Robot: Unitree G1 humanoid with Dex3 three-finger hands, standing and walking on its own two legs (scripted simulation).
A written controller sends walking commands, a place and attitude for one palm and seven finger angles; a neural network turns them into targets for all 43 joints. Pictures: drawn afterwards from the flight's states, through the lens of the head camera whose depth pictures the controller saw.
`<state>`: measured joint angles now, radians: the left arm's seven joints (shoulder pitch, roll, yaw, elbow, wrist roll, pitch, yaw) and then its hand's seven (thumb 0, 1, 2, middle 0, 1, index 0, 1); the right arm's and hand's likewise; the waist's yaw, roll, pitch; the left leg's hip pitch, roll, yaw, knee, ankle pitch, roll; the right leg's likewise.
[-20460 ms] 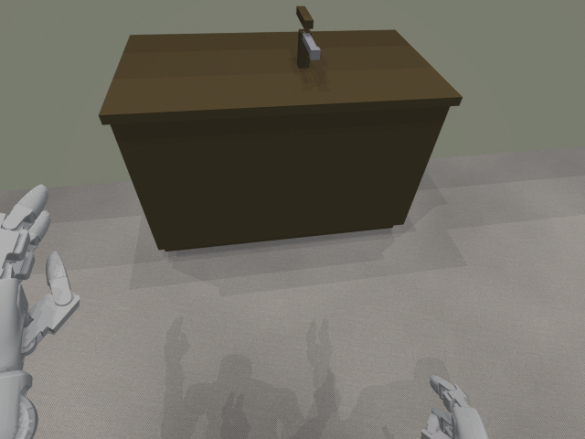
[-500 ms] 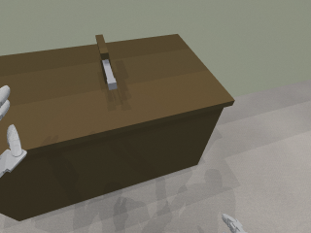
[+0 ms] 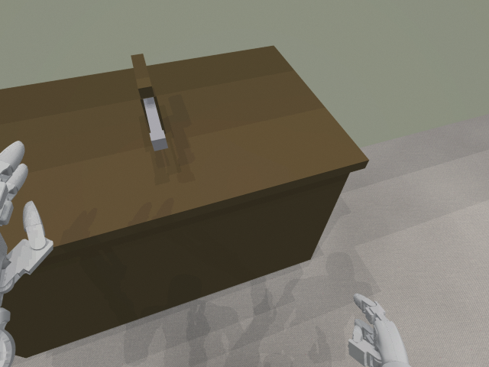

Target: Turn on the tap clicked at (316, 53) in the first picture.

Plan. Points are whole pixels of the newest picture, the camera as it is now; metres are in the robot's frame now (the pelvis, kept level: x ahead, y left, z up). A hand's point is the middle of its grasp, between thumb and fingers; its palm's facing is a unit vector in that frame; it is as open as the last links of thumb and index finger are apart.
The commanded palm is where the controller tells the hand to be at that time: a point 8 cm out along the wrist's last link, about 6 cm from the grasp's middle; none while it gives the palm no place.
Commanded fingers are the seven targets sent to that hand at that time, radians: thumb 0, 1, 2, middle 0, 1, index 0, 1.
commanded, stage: shuffle to correct the standing spot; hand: left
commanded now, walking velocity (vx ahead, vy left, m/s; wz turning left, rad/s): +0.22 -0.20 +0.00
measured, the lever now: (158, 140) +0.50 +0.21 +0.06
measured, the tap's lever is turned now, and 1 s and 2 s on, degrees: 0 0 0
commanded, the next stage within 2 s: come to a stop and stand still in 1.12 s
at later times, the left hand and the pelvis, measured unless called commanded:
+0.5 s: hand (111, 197) +0.28 +0.19 +0.18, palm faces +0.32 -0.84 -0.45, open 7.4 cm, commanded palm +0.22 +0.23 +0.18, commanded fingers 0.00 0.90 0.90 -0.20 -0.30 -0.20 -0.30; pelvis +0.05 -0.04 +0.00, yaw -1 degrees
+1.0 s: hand (202, 148) +0.35 +0.09 +0.19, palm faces +0.42 -0.79 -0.45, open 7.4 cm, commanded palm +0.30 +0.12 +0.18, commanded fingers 0.00 0.90 0.90 -0.20 -0.30 -0.20 -0.30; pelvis +0.14 -0.16 -0.01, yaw +0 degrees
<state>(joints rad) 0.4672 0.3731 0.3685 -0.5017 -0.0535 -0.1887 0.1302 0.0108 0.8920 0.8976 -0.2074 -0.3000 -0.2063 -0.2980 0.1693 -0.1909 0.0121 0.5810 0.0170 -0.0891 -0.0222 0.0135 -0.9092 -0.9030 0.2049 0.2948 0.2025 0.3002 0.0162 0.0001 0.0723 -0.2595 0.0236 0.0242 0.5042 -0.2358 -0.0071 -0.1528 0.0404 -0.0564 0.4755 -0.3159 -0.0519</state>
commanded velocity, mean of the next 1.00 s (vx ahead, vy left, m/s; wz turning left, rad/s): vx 0.19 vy -0.15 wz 0.00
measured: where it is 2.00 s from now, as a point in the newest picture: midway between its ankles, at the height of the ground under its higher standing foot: outside the picture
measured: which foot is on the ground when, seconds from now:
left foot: down 0.00-0.60, up 0.62-0.76, down 0.78-1.00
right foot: down 0.00-0.32, up 0.34-0.58, down 0.60-0.78, up 0.80-1.00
